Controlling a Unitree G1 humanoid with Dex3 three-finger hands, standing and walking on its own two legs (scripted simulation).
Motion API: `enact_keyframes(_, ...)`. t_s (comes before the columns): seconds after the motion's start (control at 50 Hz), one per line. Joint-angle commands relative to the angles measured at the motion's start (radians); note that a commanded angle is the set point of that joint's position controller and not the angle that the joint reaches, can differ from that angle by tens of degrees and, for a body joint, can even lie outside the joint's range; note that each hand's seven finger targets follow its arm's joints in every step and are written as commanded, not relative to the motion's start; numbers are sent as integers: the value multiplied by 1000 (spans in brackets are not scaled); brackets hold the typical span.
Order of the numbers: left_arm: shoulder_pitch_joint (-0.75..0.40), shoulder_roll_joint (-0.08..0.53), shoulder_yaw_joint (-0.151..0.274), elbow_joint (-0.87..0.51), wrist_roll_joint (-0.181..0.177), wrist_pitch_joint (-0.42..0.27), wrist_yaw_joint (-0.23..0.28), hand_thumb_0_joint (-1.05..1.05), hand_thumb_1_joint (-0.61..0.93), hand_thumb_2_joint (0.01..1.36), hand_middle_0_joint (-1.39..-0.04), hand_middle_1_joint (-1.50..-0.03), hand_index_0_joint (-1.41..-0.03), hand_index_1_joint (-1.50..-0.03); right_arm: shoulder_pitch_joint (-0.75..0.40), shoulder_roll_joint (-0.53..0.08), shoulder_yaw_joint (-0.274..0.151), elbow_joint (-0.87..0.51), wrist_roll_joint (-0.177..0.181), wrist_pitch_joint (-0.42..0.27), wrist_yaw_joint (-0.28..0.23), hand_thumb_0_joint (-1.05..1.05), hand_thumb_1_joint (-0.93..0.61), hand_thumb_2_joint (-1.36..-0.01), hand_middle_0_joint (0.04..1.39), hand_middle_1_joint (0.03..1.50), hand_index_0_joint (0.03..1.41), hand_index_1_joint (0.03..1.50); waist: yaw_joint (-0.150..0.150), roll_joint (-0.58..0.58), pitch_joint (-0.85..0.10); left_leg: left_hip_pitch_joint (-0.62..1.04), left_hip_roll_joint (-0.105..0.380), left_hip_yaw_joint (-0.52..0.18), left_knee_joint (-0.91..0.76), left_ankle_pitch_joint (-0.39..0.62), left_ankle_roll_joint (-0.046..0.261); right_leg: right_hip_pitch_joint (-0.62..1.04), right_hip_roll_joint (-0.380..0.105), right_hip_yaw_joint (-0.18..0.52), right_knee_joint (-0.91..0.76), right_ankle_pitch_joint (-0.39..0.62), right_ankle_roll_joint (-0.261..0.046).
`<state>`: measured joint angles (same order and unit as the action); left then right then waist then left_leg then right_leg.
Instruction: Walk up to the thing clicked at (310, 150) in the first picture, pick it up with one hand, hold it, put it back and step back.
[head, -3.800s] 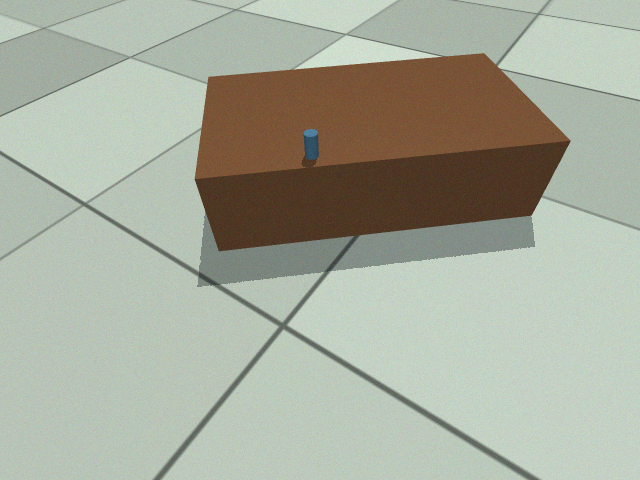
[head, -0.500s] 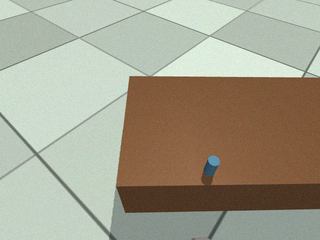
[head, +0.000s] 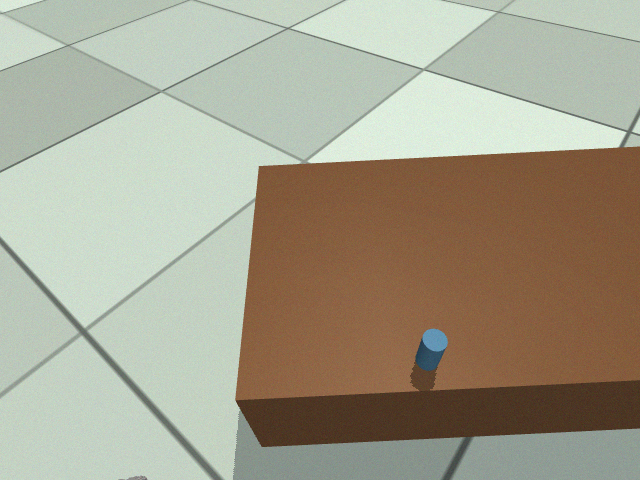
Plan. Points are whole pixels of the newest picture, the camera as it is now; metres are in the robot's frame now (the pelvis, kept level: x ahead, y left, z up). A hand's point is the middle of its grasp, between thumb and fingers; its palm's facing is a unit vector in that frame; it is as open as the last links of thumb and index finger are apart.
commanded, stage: walk up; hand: right
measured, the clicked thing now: (430, 350) +0.44 -0.21 -0.33
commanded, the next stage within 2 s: stand in 0.98 s
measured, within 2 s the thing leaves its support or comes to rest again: neither
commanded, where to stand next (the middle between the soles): +0.05 +0.00 m, yaw +1 degrees
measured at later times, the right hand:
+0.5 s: hand out of the picture +0.10 -0.26 -0.14, palm faces -0.03 +0.94 -0.33, open 7.3 cm
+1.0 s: hand out of the picture +0.10 -0.25 -0.14, palm faces -0.02 +0.94 -0.33, open 7.3 cm
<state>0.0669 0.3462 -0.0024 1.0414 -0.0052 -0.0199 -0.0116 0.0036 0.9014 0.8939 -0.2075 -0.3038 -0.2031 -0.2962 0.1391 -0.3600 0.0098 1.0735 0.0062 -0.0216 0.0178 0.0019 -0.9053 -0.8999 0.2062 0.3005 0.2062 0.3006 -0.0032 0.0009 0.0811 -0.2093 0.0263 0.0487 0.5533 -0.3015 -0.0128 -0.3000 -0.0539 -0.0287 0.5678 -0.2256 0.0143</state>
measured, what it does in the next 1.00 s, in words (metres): stands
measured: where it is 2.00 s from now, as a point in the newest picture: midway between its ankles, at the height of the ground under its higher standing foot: outside the picture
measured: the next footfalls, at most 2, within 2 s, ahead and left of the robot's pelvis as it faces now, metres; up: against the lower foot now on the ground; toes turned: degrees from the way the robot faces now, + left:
none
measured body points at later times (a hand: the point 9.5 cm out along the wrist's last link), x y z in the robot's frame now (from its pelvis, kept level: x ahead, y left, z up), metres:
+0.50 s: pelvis +0.01 +0.00 +0.02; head +0.02 -0.01 +0.47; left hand +0.08 +0.30 -0.12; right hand +0.10 -0.30 -0.12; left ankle +0.00 +0.13 -0.73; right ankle +0.05 -0.13 -0.73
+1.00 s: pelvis +0.02 +0.00 +0.02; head +0.03 +0.00 +0.47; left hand +0.11 +0.30 -0.11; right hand +0.10 -0.30 -0.12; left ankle +0.00 +0.13 -0.73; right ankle +0.05 -0.13 -0.73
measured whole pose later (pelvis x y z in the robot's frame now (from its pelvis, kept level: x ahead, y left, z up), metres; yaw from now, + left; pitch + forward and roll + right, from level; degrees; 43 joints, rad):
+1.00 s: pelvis +0.02 +0.00 +0.02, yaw +1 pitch -2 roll +0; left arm 0.05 0.33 0.02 1.17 0.01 -0.01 -0.01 0.00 0.90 0.89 -0.21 -0.30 -0.20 -0.30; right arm 0.09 -0.35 -0.01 1.16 -0.01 -0.01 0.01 0.00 -0.91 -0.90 0.20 0.30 0.20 0.30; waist 0.00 0.01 0.05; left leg -0.07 0.03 0.04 0.32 -0.21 -0.02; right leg -0.15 -0.05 -0.05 0.33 -0.14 0.02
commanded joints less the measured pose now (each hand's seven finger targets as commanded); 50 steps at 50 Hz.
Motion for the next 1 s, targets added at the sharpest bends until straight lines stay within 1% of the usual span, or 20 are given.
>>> enact_keyframes(0.0,-45,229,47,-9,-5,-20,17,0,900,900,-200,-300,-200,-300,-59,-222,-44,-17,-2,-23,-22,0,-900,-900,200,300,200,300,18,-12,-130,-2,101,-111,-172,208,50,146,-89,99,-137,195,-54)
enact_keyframes(0.08,-73,213,41,21,-3,-12,13,0,900,900,-200,-300,-200,-300,-93,-224,-45,11,-8,-20,-22,0,-900,-900,200,300,200,300,21,19,-124,14,112,-115,-237,180,45,174,-84,85,-180,169,-41)
enact_keyframes(0.12,-83,214,40,38,0,-11,12,0,900,900,-200,-300,-200,-300,-106,-223,-45,18,-7,-19,-21,0,-900,-900,200,300,200,300,20,16,-121,26,114,-113,-257,175,43,188,-86,83,-203,170,-35)
enact_keyframes(0.2,-94,214,41,62,5,-10,9,0,900,900,-200,-300,-200,-300,-118,-215,-44,32,-8,-15,-20,0,-900,-900,200,300,200,300,15,7,-95,38,108,-107,-280,128,37,166,-85,88,-254,104,-31)
enact_keyframes(0.26,-86,216,43,72,8,-13,9,0,900,900,-200,-300,-200,-300,-120,-220,-45,37,-8,-15,-18,0,-900,-900,200,300,200,300,14,9,-132,72,112,-102,-279,160,38,191,-90,84,-263,142,-29)
enact_keyframes(0.28,-89,215,43,76,10,-13,9,0,900,900,-200,-300,-200,-300,-123,-217,-45,38,-8,-14,-18,0,-900,-900,200,300,200,300,12,0,-128,71,110,-101,-279,164,36,188,-88,83,-269,155,-25)
enact_keyframes(0.36,-87,214,45,84,9,-15,9,0,900,900,-200,-300,-200,-300,-120,-215,-46,39,-8,-12,-18,0,-900,-900,200,300,200,300,10,-7,-125,98,110,-95,-283,177,31,176,-91,87,-282,153,-23)
enact_keyframes(0.44,-89,216,47,87,12,-14,9,0,900,900,-200,-300,-200,-300,-116,-211,-47,42,-9,-7,-18,0,-900,-900,200,300,200,300,7,-13,-110,92,104,-95,-290,142,29,167,-93,94,-301,110,-23)
enact_keyframes(0.5,-81,214,49,88,14,-14,10,0,900,900,-200,-300,-200,-300,-112,-212,-48,44,-9,-7,-19,0,-900,-900,200,300,200,300,8,-11,-121,90,110,-99,-294,159,32,188,-91,85,-297,126,-22)
enact_keyframes(0.56,-73,213,51,87,13,-14,10,0,900,900,-200,-300,-200,-300,-116,-206,-47,40,-9,-6,-19,0,-900,-900,200,300,200,300,11,-13,-105,84,103,-99,-292,154,29,179,-91,88,-304,122,-19)
enact_keyframes(0.6,-66,210,52,88,13,-13,11,0,900,900,-200,-300,-200,-300,-110,-207,-50,44,-10,-7,-20,0,-900,-900,200,300,200,300,10,-11,-125,102,109,-99,-296,173,28,184,-92,86,-292,136,-24)
enact_keyframes(0.64,-67,208,53,85,12,-13,12,0,900,900,-200,-300,-200,-300,-103,-207,-50,44,-9,-7,-21,0,-900,-900,200,300,200,300,10,-5,-127,93,109,-102,-295,194,28,201,-89,81,-291,152,-21)
enact_keyframes(0.7,-64,206,53,83,14,-13,14,0,900,900,-200,-300,-200,-300,-105,-201,-51,40,-9,-6,-21,0,-900,-900,200,300,200,300,10,-20,-127,97,109,-100,-293,208,29,205,-92,78,-288,177,-19)
enact_keyframes(0.76,-65,202,54,77,14,-12,14,0,900,900,-200,-300,-200,-300,-100,-203,-53,41,-11,-6,-22,0,-900,-900,200,300,200,300,9,-8,-129,88,109,-99,-300,213,28,222,-95,74,-280,201,-19)
enact_keyframes(0.82,-58,200,53,74,13,-11,15,0,900,900,-200,-300,-200,-300,-104,-200,-53,38,-12,-6,-23,0,-900,-900,200,300,200,300,14,-3,-114,88,106,-97,-300,219,27,211,-92,75,-284,199,-16)
enact_keyframes(0.86,-63,200,55,74,14,-9,16,0,900,900,-200,-300,-200,-300,-96,-200,-56,38,-12,-5,-24,0,-900,-900,200,300,200,300,7,-7,-124,97,110,-98,-295,232,27,212,-88,69,-281,191,-19)
enact_keyframes(0.88,-66,201,55,70,13,-9,15,0,900,900,-200,-300,-200,-300,-96,-200,-54,36,-12,-5,-23,0,-900,-900,200,300,200,300,9,-5,-115,87,107,-97,-299,214,27,211,-90,75,-283,191,-18)
enact_keyframes(0.94,-62,200,55,68,14,-8,15,0,900,900,-200,-300,-200,-300,-102,-200,-53,34,-12,-6,-23,0,-900,-900,200,300,200,300,13,2,-110,82,106,-100,-301,210,27,210,-88,74,-280,184,-18)
enact_keyframes(0.96,-60,209,52,70,14,-7,17,0,900,900,-200,-300,-200,-300,-99,-194,-49,26,-20,-8,-25,0,-900,-900,200,300,200,300,4,2,-115,76,124,-116,-316,239,20,227,-94,76,-268,195,-24)
enact_keyframes(0.98,-49,202,51,69,14,-7,17,0,900,900,-200,-300,-200,-300,-110,-201,-52,24,-20,-9,-25,0,-900,-900,200,300,200,300,12,12,-118,85,120,-116,-312,245,18,220,-91,72,-273,195,-21)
